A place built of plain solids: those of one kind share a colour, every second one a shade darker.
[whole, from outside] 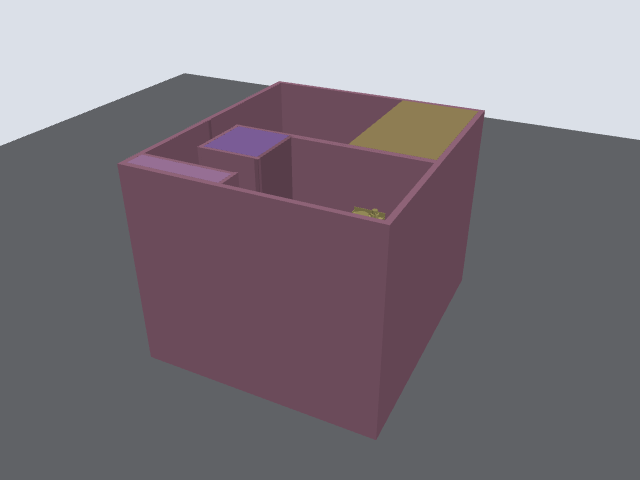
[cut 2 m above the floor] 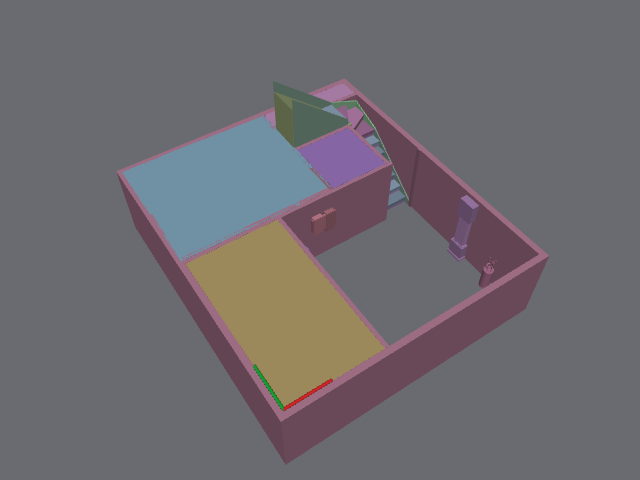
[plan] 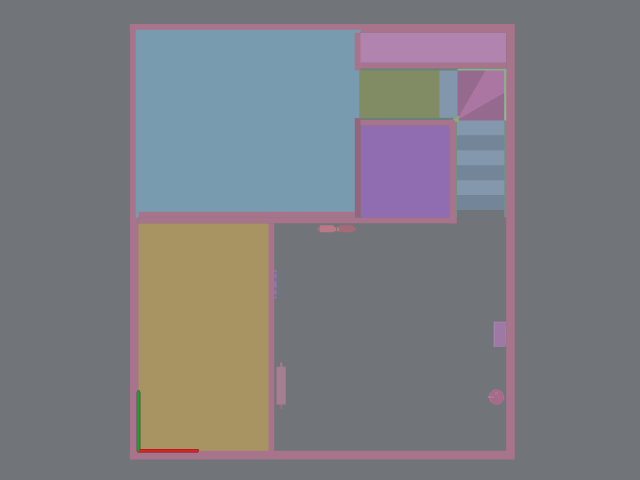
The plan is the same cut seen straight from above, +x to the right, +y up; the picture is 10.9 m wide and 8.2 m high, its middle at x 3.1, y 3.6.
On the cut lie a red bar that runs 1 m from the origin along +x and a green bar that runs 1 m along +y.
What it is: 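A lodging house's back stair, a dwelling of no particular year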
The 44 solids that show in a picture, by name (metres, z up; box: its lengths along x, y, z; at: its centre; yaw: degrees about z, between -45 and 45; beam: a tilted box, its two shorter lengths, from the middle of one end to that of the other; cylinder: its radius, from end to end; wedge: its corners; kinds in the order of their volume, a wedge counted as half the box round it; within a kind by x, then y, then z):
{
 "beside_lower_1": {"box": [2.22, 3.88, 5.72], "at": [1.11, 1.94, 2.81]},
 "upper_1": {"box": [3.84, 3.21, 3.33], "at": [1.87, 5.59, 1.61]},
 "wall_1": {"box": [0.15, 7.44, 5.72], "at": [-0.07, 3.57, 2.81]},
 "wall_2": {"box": [3.69, 0.1, 5.72], "at": [1.85, 4.03, 2.81]},
 "wall_3": {"box": [0.1, 3.88, 2.64], "at": [2.27, 1.94, 1.27]},
 "wall_4": {"box": [5.44, 0.1, 5.72], "at": [2.72, 3.93, 2.81]},
 "wall_5": {"box": [6.58, 0.15, 5.72], "at": [3.14, -0.07, 2.81]},
 "wall_6": {"box": [6.58, 0.15, 5.72], "at": [3.14, 7.22, 2.81]},
 "wall_7": {"box": [0.1, 1.7, 5.72], "at": [3.74, 4.83, 2.81]},
 "wall_8": {"box": [0.1, 0.65, 5.72], "at": [3.74, 6.82, 2.81]},
 "wall_9": {"box": [1.71, 0.1, 5.72], "at": [4.55, 5.6, 2.81]},
 "wall_10": {"box": [2.59, 0.1, 5.72], "at": [4.99, 6.58, 2.81]},
 "wall_11": {"box": [0.1, 1.77, 5.72], "at": [5.36, 4.77, 2.81]},
 "wall_12": {"box": [0.031, 0.1, 5.72], "at": [6.26, 3.93, 2.81]},
 "wall_13": {"box": [0.15, 7.44, 5.72], "at": [6.36, 3.57, 2.81]},
 "beside_box_1": {"box": [1.51, 1.57, 5.72], "at": [4.55, 4.77, 2.81]},
 "behind_box_1": {"box": [2.49, 0.52, 5.72], "at": [5.04, 6.89, 2.81]},
 "carriage_1": {"wedge": [[3.77, 5.68, -0.05], [3.77, 5.68, 3.15], [3.77, 6.5, -0.05], [3.77, 6.5, 3.15], [5.45, 5.68, -0.05], [5.45, 5.68, 1.8], [5.45, 6.5, -0.05], [5.45, 6.5, 1.8]]},
 "string_1": {"wedge": [[3.79, 5.65, -0.05], [3.79, 5.65, 3.43], [3.79, 5.69, -0.05], [3.79, 5.69, 3.43], [5.38, 5.65, -0.05], [5.38, 5.65, 2.16], [5.38, 5.69, -0.05], [5.38, 5.69, 2.16]]},
 "string_2": {"wedge": [[3.79, 6.5, -0.05], [3.79, 6.5, 3.43], [3.79, 6.53, -0.05], [3.79, 6.53, 3.43], [5.45, 6.5, -0.05], [5.45, 6.5, 2.1], [5.45, 6.53, -0.05], [5.45, 6.53, 2.1]]},
 "string_3": {"wedge": [[5.41, 3.99, -0.05], [5.41, 3.99, 0.17], [5.41, 5.63, -0.05], [5.41, 5.63, 1.48], [5.44, 3.99, -0.05], [5.44, 3.99, 0.17], [5.44, 5.63, -0.05], [5.44, 5.63, 1.48]]},
 "string_4": {"wedge": [[6.25, 3.99, -0.05], [6.25, 3.99, 0.17], [6.25, 5.64, -0.05], [6.25, 5.64, 1.49], [6.28, 3.99, -0.05], [6.28, 3.99, 0.17], [6.28, 5.64, -0.05], [6.28, 5.64, 1.49]]},
 "longcase_clock_1": {"box": [0.21, 0.43, 0.14], "at": [6.17, 1.99, 0.02]},
 "longcase_clock_2": {"box": [0.2, 0.4, 0.38], "at": [6.18, 1.99, 0.28]},
 "longcase_clock_3": {"box": [0.2, 0.42, 0.52], "at": [6.18, 1.99, 1.65]},
 "longcase_clock_4": {"box": [0.15, 0.29, 0.94], "at": [6.2, 1.99, 0.94]},
 "tread_1": {"wedge": [[5.14, 5.67, 1.95], [5.14, 5.67, 2.05], [5.14, 6.51, 1.95], [5.14, 6.51, 2.05], [5.45, 5.67, 1.95], [5.45, 5.67, 2.05], [5.45, 6.51, 1.95], [5.45, 6.51, 2.05]]},
 "tread_2": {"wedge": [[5.43, 4.11, 0.21], [5.43, 4.12, 0.11], [5.43, 4.42, 0.11], [5.43, 4.42, 0.21], [6.26, 4.11, 0.21], [6.26, 4.12, 0.11], [6.26, 4.42, 0.11], [6.26, 4.42, 0.21]]},
 "tread_3": {"wedge": [[5.43, 4.37, 0.31], [5.43, 4.37, 0.41], [5.43, 4.68, 0.32], [5.43, 4.68, 0.42], [6.26, 4.37, 0.31], [6.26, 4.37, 0.41], [6.26, 4.68, 0.32], [6.26, 4.68, 0.42]]},
 "tread_4": {"wedge": [[5.43, 4.62, 0.62], [5.43, 4.63, 0.52], [5.43, 4.94, 0.52], [5.43, 4.94, 0.62], [6.26, 4.62, 0.62], [6.26, 4.63, 0.52], [6.26, 4.94, 0.52], [6.26, 4.94, 0.62]]},
 "tread_5": {"wedge": [[5.43, 4.88, 0.72], [5.43, 4.88, 0.82], [5.43, 5.19, 0.73], [5.43, 5.19, 0.83], [6.26, 4.88, 0.72], [6.26, 4.88, 0.82], [6.26, 5.19, 0.73], [6.26, 5.19, 0.83]]},
 "tread_6": {"wedge": [[5.43, 5.13, 1.03], [5.43, 5.14, 0.93], [5.43, 5.44, 0.93], [5.43, 5.44, 1.03], [6.26, 5.13, 1.03], [6.26, 5.14, 0.93], [6.26, 5.44, 0.93], [6.26, 5.44, 1.03]]},
 "tread_7": {"wedge": [[5.43, 5.39, 1.13], [5.43, 5.39, 1.23], [5.43, 5.7, 1.13], [5.43, 5.7, 1.23], [6.26, 5.39, 1.13], [6.26, 5.39, 1.23], [6.26, 5.7, 1.13], [6.26, 5.7, 1.23]]},
 "winder_1": {"wedge": [[5.38, 5.65, 1.34], [5.38, 5.65, 1.34], [5.38, 5.65, 1.44], [5.39, 5.64, 1.44], [6.26, 5.64, 1.44], [6.26, 5.65, 1.34], [6.26, 6.2, 1.34], [6.26, 6.2, 1.44]]},
 "winder_2": {"wedge": [[5.39, 6.51, 1.74], [5.39, 6.51, 1.84], [5.42, 5.63, 1.74], [5.42, 5.63, 1.74], [5.42, 5.63, 1.84], [5.43, 5.63, 1.84], [5.93, 6.51, 1.74], [5.93, 6.51, 1.84]]},
 "winder_3": {"wedge": [[5.4, 5.62, 1.64], [5.4, 5.63, 1.54], [5.86, 6.51, 1.54], [5.86, 6.51, 1.64], [6.26, 6.12, 1.64], [6.26, 6.13, 1.54], [6.26, 6.51, 1.54], [6.26, 6.51, 1.64]]},
 "string_turn_1": {"wedge": [[5.45, 6.5, -0.05], [5.45, 6.5, 2.1], [5.45, 6.53, -0.05], [5.45, 6.53, 2.1], [6.25, 6.5, -0.05], [6.25, 6.5, 1.82], [6.28, 6.53, -0.05], [6.28, 6.53, 1.82]]},
 "string_turn_2": {"wedge": [[6.25, 5.64, -0.05], [6.25, 5.64, 1.49], [6.25, 6.5, -0.05], [6.25, 6.5, 1.82], [6.28, 5.64, -0.05], [6.28, 5.64, 1.49], [6.28, 6.53, -0.05], [6.28, 6.53, 1.82]]},
 "radiator_1": {"box": [0.16, 0.65, 0.5], "at": [2.44, 1.11, 0.34]},
 "coat_pegs_1": {"box": [0.24, 0.12, 0.53], "at": [3.21, 3.79, 1.29]},
 "coat_pegs_2": {"box": [0.24, 0.12, 0.61], "at": [3.54, 3.79, 1.25]},
 "stick_bin_1": {"cylinder": 0.12, "from": [6.12, 0.92, 0.02], "to": [6.12, 0.92, 0.58]},
 "wash_table_1": {"box": [0.83, 0.018, 0.14], "at": [1.51, 4.09, 4.07]},
 "wash_table_2": {"cylinder": 0.18, "from": [1.62, 4.34, 4.05], "to": [1.62, 4.34, 4.1]}
}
